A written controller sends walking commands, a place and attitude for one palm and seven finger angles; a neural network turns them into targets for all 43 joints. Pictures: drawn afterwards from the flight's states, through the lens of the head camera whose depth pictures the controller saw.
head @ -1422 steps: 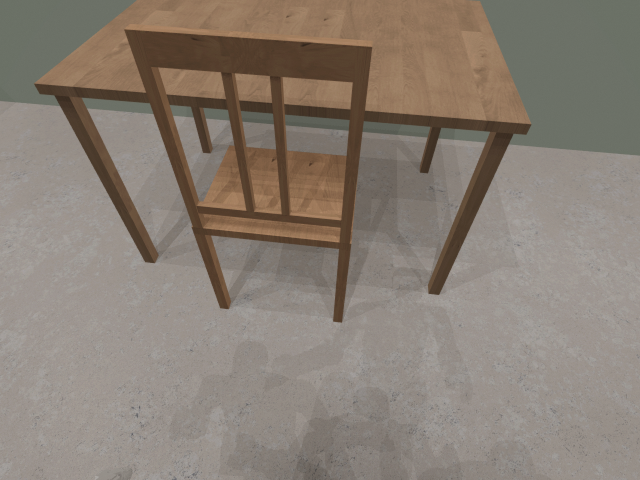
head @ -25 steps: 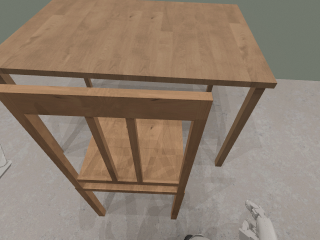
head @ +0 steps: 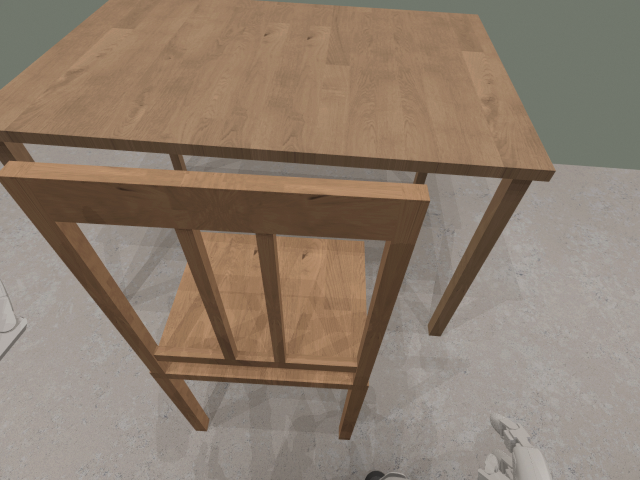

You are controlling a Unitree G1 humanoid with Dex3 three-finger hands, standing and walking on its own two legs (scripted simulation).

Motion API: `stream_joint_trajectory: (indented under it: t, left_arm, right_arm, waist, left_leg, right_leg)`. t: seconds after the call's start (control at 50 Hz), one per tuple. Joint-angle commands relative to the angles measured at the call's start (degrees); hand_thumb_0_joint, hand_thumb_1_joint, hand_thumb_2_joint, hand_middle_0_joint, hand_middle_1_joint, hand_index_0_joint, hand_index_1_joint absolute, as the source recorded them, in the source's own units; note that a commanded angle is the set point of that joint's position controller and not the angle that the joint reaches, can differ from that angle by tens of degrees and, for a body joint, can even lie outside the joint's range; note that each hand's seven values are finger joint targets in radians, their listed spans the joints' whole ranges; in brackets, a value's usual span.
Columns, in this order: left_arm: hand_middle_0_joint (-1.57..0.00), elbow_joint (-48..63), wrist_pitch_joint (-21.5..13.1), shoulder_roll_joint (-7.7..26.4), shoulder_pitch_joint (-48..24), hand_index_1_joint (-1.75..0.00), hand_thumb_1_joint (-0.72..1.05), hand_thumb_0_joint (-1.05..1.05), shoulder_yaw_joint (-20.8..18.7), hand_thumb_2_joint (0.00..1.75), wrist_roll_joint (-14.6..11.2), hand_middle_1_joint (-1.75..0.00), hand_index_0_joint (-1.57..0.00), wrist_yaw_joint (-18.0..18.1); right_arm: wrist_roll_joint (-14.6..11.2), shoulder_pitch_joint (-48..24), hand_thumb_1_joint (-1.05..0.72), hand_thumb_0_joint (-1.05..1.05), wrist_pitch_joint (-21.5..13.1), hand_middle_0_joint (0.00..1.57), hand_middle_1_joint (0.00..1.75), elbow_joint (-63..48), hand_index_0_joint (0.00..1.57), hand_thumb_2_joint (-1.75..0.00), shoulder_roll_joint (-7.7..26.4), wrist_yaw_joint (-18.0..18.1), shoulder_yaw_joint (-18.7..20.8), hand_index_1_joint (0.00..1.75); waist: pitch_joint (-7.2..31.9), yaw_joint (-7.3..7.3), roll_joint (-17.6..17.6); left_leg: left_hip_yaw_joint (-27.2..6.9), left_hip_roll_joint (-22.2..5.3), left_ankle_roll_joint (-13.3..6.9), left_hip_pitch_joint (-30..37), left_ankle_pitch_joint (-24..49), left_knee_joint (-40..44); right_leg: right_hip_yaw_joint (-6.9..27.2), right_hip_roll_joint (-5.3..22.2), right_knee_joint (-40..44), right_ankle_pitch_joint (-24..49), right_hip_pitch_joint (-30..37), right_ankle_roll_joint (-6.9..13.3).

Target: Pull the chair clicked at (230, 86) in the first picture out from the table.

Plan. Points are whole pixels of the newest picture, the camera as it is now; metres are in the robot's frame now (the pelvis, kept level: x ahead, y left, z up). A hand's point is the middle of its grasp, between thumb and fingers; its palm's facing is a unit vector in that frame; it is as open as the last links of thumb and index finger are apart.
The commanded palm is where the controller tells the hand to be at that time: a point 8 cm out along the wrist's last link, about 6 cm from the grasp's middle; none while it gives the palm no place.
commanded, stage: step back with the hand held close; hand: left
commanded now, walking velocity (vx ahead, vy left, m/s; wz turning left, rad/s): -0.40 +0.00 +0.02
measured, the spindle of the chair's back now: (213, 304) +0.36 +0.19 -0.04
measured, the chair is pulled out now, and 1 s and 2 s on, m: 0.19 0.19 0.19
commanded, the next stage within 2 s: stop stepping back and stand still in 1.70 s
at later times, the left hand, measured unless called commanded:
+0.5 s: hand (21, 310) +0.21 +0.27 +0.18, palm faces +0.47 -0.74 -0.47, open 7.5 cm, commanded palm +0.15 +0.31 +0.20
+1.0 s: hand (20, 321) +0.20 +0.26 +0.19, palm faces +0.52 -0.75 -0.41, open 7.5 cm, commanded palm +0.14 +0.30 +0.20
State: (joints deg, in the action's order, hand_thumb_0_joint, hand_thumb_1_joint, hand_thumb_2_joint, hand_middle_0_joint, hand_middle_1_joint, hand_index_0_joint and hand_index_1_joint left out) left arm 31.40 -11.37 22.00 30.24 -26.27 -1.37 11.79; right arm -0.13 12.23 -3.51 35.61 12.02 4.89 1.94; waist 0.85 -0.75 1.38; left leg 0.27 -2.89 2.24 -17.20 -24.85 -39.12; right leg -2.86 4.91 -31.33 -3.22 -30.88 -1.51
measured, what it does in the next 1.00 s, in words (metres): stands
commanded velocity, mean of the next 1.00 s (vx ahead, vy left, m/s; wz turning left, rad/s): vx -0.40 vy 0.00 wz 0.02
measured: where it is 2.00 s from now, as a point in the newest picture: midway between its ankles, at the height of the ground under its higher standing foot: outside the picture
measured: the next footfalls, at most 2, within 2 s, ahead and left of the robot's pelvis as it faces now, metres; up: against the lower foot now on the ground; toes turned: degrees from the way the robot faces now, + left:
right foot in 1.22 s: +0.07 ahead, -0.13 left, +0.00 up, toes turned -2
right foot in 1.70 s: -0.08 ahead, -0.15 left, +0.00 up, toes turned -3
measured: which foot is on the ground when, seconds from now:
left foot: down 0.00-1.00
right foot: down 0.00-1.00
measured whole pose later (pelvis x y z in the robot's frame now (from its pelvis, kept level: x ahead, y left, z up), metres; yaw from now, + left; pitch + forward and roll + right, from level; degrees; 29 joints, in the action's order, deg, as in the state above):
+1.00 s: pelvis +0.00 +0.00 +0.00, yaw +1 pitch +2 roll +0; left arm 33.3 -11.3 21.9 30.0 -26.4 -2.2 11.5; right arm 0.3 12.0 -4.8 36.6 10.6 4.5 1.9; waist 0.4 -0.2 1.4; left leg -1.0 -3.8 3.0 -17.2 -26.5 -41.8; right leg -2.7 3.5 -36.3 -8.4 -29.7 -1.3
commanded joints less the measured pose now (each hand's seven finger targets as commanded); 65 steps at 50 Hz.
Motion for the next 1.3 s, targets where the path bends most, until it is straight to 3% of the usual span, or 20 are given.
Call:
stream_joint_trajectory:
  t: [0.0, 0.16, 0.32, 0.48, 0.56, 0.62, 0.66, 0.7, 0.76, 0.8, 0.88, 0.94, 0.98, 1.02, 1.06, 1.1, 1.16, 1.22, 1.26, 1.28]
  left_arm:
    - [-0.20, 11.25, -3.04, 11.71, -2.42, -0.30, 0.90, 0.00, -6.99, 0.90, 0.46, -0.30, -0.20, 1.19]
    - [-0.20, 12.55, -3.87, 10.77, -0.09, -0.30, 0.90, 0.00, -7.65, 0.90, 0.44, -0.30, -0.20, 0.95]
    - [-0.20, 11.93, -3.28, 11.75, -1.62, -0.30, 0.90, 0.00, -7.37, 0.90, 0.35, -0.30, -0.20, 0.84]
    - [-0.20, 13.64, -4.15, 10.67, 0.27, -0.30, 0.90, 0.00, -7.99, 0.90, 0.05, -0.30, -0.20, 0.52]
    - [-0.20, 14.24, -3.85, 10.84, -1.09, -0.30, 0.90, 0.00, -7.05, 0.90, -0.40, -0.30, -0.20, 0.44]
    - [-0.20, 12.18, -2.95, 11.82, -1.52, -0.30, 0.90, 0.00, -7.04, 0.90, -0.15, -0.30, -0.20, 0.53]
    - [-0.20, 11.84, -2.53, 12.73, -0.67, -0.30, 0.90, 0.00, -7.88, 0.90, 0.12, -0.30, -0.20, 0.93]
    - [-0.20, 12.06, -2.83, 12.61, 0.94, -0.30, 0.90, 0.00, -8.33, 0.90, 0.22, -0.30, -0.20, 0.96]
    - [-0.20, 14.03, -3.87, 11.67, 1.94, -0.30, 0.90, 0.00, -8.71, 0.90, 0.52, -0.30, -0.20, 0.87]
    - [-0.20, 13.75, -4.05, 10.72, 1.43, -0.30, 0.90, 0.00, -8.34, 0.90, 0.00, -0.30, -0.20, 0.58]
    - [-0.20, 14.29, -3.75, 10.27, -0.26, -0.30, 0.90, 0.00, -6.92, 0.90, -0.69, -0.30, -0.20, 0.49]
    - [-0.20, 13.89, -3.07, 10.97, -3.28, -0.30, 0.90, 0.00, -5.62, 0.90, -0.71, -0.30, -0.20, 0.28]
    - [-0.20, 12.18, -2.35, 12.27, -1.74, -0.30, 0.90, 0.00, -6.35, 0.90, -0.46, -0.30, -0.20, 0.51]
    - [-0.20, 10.92, -1.62, 13.25, 0.83, -0.30, 0.90, 0.00, -7.90, 0.90, -0.38, -0.30, -0.20, 0.85]
    - [-0.20, 11.85, -2.26, 13.03, 3.63, -0.30, 0.90, 0.00, -8.76, 0.90, -0.26, -0.30, -0.20, 0.85]
    - [-0.20, 13.56, -3.59, 12.09, 3.73, -0.30, 0.90, 0.00, -9.33, 0.90, 0.06, -0.30, -0.20, 0.80]
    - [-0.20, 15.96, -3.68, 10.75, 1.88, -0.30, 0.90, 0.00, -7.92, 0.90, -1.09, -0.30, -0.20, 0.46]
    - [-0.20, 14.81, -3.89, 9.44, 2.08, -0.30, 0.90, 0.00, -5.45, 0.90, -1.47, -0.30, -0.20, -0.24]
    - [-0.20, 13.30, -3.98, 10.27, -0.13, -0.30, 0.90, 0.00, -4.22, 0.90, -1.10, -0.30, -0.20, -0.28]
    - [-0.20, 12.67, -3.51, 10.96, -1.34, -0.30, 0.90, 0.00, -4.12, 0.90, -1.30, -0.30, -0.20, -0.20]
  right_arm:
    - [0.22, -4.16, -0.90, 0.00, -2.73, 0.20, 0.30, -8.66, 0.20, -0.90, 8.01, 0.39, 2.42, 0.30]
    - [-0.25, -5.54, -0.90, 0.00, -3.51, 0.20, 0.30, -9.61, 0.20, -0.90, 7.78, 0.41, 2.72, 0.30]
    - [0.39, -3.81, -0.90, 0.00, -2.97, 0.20, 0.30, -8.07, 0.20, -0.90, 7.56, 0.14, 2.59, 0.30]
    - [0.02, -6.01, -0.90, 0.00, -3.36, 0.20, 0.30, -9.39, 0.20, -0.90, 7.47, 0.41, 2.97, 0.30]
    - [0.12, -4.36, -0.90, 0.00, -3.62, 0.20, 0.30, -8.75, 0.20, -0.90, 7.32, 0.32, 2.94, 0.30]
    - [0.31, -3.52, -0.90, 0.00, -2.99, 0.20, 0.30, -8.07, 0.20, -0.90, 7.20, 0.06, 2.73, 0.30]
    - [0.32, -3.55, -0.90, 0.00, -2.24, 0.20, 0.30, -7.51, 0.20, -0.90, 6.73, 0.18, 2.43, 0.30]
    - [0.24, -4.54, -0.90, 0.00, -1.82, 0.20, 0.30, -7.99, 0.20, -0.90, 7.16, 0.25, 2.42, 0.30]
    - [0.10, -6.74, -0.90, 0.00, -2.51, 0.20, 0.30, -9.04, 0.20, -0.90, 7.70, 0.58, 2.59, 0.30]
    - [0.15, -7.02, -0.90, 0.00, -3.26, 0.20, 0.30, -9.42, 0.20, -0.90, 7.30, 0.44, 2.83, 0.30]
    - [0.26, -5.26, -0.90, 0.00, -4.62, 0.20, 0.30, -8.22, 0.20, -0.90, 7.40, 0.32, 3.11, 0.30]
    - [0.35, -3.58, -0.90, 0.00, -4.31, 0.20, 0.30, -7.29, 0.20, -0.90, 7.36, 0.17, 3.10, 0.30]
    - [0.32, -3.68, -0.90, 0.00, -3.57, 0.20, 0.30, -6.94, 0.20, -0.90, 6.63, -0.09, 2.74, 0.30]
    - [0.00, -4.75, -0.90, 0.00, -2.45, 0.20, 0.30, -6.97, 0.20, -0.90, 5.99, -0.02, 2.19, 0.30]
    - [-0.07, -6.06, -0.90, 0.00, -2.16, 0.20, 0.30, -7.51, 0.20, -0.90, 6.29, 0.31, 1.97, 0.30]
    - [0.01, -7.80, -0.90, 0.00, -2.80, 0.20, 0.30, -8.46, 0.20, -0.90, 7.33, 0.47, 2.47, 0.30]
    - [0.33, -7.00, -0.90, 0.00, -4.42, 0.20, 0.30, -8.07, 0.20, -0.90, 6.72, 0.34, 2.91, 0.30]
    - [0.23, -5.39, -0.90, 0.00, -6.21, 0.20, 0.30, -6.67, 0.20, -0.90, 6.78, -0.33, 3.11, 0.30]
    - [0.37, -4.51, -0.90, 0.00, -5.90, 0.20, 0.30, -5.23, 0.20, -0.90, 6.89, -0.51, 3.04, 0.30]
    - [0.15, -4.27, -0.90, 0.00, -5.81, 0.20, 0.30, -5.35, 0.20, -0.90, 6.94, -0.51, 3.15, 0.30]
  waist:
    - [5.92, 0.96, -1.16]
    - [6.03, 0.49, -7.72]
    - [6.76, 1.09, 0.86]
    - [6.64, 0.76, -9.28]
    - [6.73, 1.06, -3.77]
    - [7.29, 1.22, 3.70]
    - [8.27, 1.23, 3.89]
    - [9.04, 1.17, 0.92]
    - [7.21, 0.95, -11.76]
    - [6.51, 0.70, -11.97]
    - [4.50, 0.90, -8.51]
    - [6.34, 1.60, 0.82]
    - [8.61, 1.45, 7.34]
    - [9.50, 0.99, 8.45]
    - [8.85, 0.83, 0.26]
    - [6.54, 1.02, -13.74]
    - [6.42, 0.93, -13.93]
    - [5.73, 0.47, -10.04]
    - [7.29, 2.07, -1.43]
    - [10.04, 2.15, 3.65]
  left_leg:
    - [-0.13, -0.78, -4.23, -11.48, -4.49, 10.94]
    - [-3.31, -5.75, -5.18, -18.01, 4.23, 14.29]
    - [0.64, -0.11, -3.31, -9.30, -1.39, 7.72]
    - [-3.91, -7.37, -5.05, -15.60, 12.14, 13.57]
    - [-0.83, -3.79, -3.24, -12.46, 7.60, 7.77]
    - [1.63, 0.95, -2.41, -8.44, -2.40, 2.78]
    - [2.14, 1.25, -2.79, -6.47, -3.32, 4.71]
    - [0.25, -0.64, -3.76, -6.11, -0.07, 10.72]
    - [-5.83, -7.78, -5.94, -12.69, 9.40, 16.69]
    - [-6.05, -9.52, -6.16, -15.96, 14.74, 15.43]
    - [-3.52, -8.03, -4.54, -11.38, 18.74, 9.16]
    - [0.58, -1.22, -1.68, -8.22, 7.78, 1.02]
    - [1.61, 1.82, -1.54, -5.12, -0.99, -1.65]
    - [1.71, 1.52, -2.38, -3.70, -2.40, 3.13]
    - [-1.24, -2.22, -4.07, -3.99, 1.18, 13.64]
    - [-8.01, -9.49, -6.91, -11.02, 8.95, 17.67]
    - [-7.89, -12.47, -7.24, -11.50, 23.65, 15.09]
    - [-4.98, -10.55, -4.71, -1.56, 34.20, 5.78]
    - [-0.63, -5.13, -1.70, -2.36, 28.14, -2.37]
    - [1.01, -0.70, -0.32, -4.74, 17.05, -5.22]
  right_leg:
    - [6.23, 3.66, 8.84, -11.42, 16.14, 1.46]
    - [2.21, -0.12, -5.04, 3.38, 23.43, 0.67]
    - [7.81, 5.67, 8.44, -3.88, 15.91, 2.74]
    - [1.30, -0.72, -8.36, 7.95, 22.46, 0.64]
    - [5.10, 3.27, -2.31, 12.19, 19.73, 2.13]
    - [10.61, 7.90, 8.85, 1.63, 15.17, 3.66]
    - [10.30, 8.74, 11.81, -4.70, 15.32, 3.95]
    - [6.47, 5.75, 9.53, -7.50, 16.30, 2.51]
    - [0.61, -1.06, -4.80, 0.22, 20.44, 0.40]
    - [1.04, -1.96, -10.64, 2.22, 21.73, 0.43]
    - [3.35, 0.48, -7.04, 6.23, 16.98, 1.70]
    - [10.82, 7.58, 3.14, 16.08, 15.47, 4.80]
    - [13.67, 11.98, 10.67, 6.91, 14.41, 6.23]
    - [11.66, 11.47, 13.10, -5.67, 14.40, 5.43]
    - [6.03, 5.73, 8.01, -10.20, 13.82, 2.75]
    - [0.58, -1.95, -6.11, -6.22, 15.49, 0.22]
    - [2.07, -3.53, -13.98, -10.55, 15.18, 0.37]
    - [3.19, -0.09, -2.19, -2.70, 11.08, 2.08]
    - [10.37, 7.96, 4.02, 26.19, 14.90, 5.95]
    - [15.13, 12.67, 5.36, 31.78, 18.32, 8.35]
